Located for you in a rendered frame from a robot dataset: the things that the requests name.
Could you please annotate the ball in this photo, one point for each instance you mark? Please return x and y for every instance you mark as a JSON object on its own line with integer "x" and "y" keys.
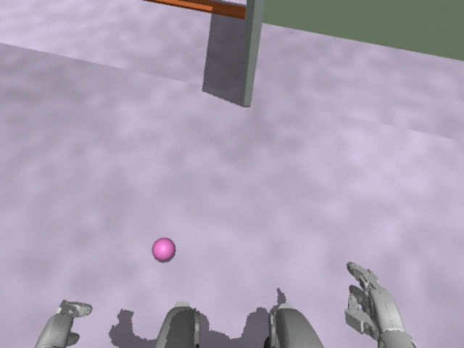
{"x": 163, "y": 249}

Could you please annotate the left robot hand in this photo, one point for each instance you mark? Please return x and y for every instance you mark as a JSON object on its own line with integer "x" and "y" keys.
{"x": 57, "y": 331}

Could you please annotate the right robot hand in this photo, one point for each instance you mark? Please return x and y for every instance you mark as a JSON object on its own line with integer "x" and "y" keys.
{"x": 379, "y": 311}

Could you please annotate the right robot arm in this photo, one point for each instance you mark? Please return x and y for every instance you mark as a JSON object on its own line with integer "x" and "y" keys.
{"x": 396, "y": 339}

